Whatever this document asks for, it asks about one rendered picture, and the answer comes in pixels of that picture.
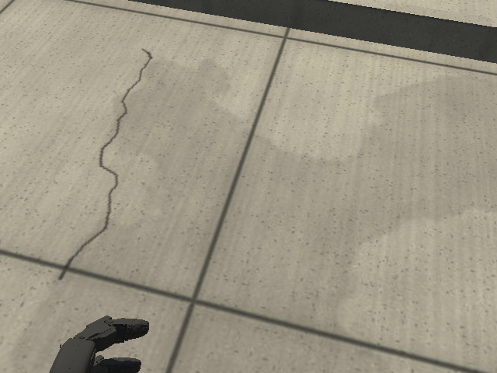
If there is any robot left hand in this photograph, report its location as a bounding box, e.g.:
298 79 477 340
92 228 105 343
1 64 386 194
49 315 149 373

